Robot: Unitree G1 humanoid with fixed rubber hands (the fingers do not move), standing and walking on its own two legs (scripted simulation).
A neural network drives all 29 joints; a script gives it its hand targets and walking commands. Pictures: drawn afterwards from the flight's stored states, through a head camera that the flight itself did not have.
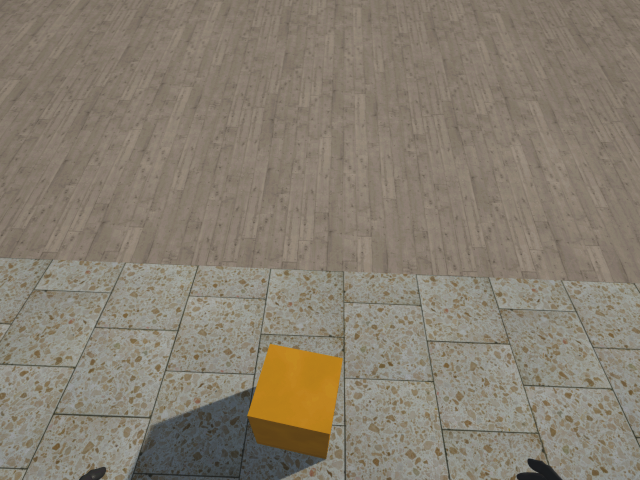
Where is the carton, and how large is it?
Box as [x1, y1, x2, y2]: [247, 344, 342, 458]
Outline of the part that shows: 270,344 247,415 256,441 258,443 325,458 342,358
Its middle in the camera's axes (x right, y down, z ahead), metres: -0.07 +0.46 +1.11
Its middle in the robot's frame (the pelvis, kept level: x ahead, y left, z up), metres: +0.45 +0.05 -0.66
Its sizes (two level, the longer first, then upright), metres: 0.210 0.200 0.250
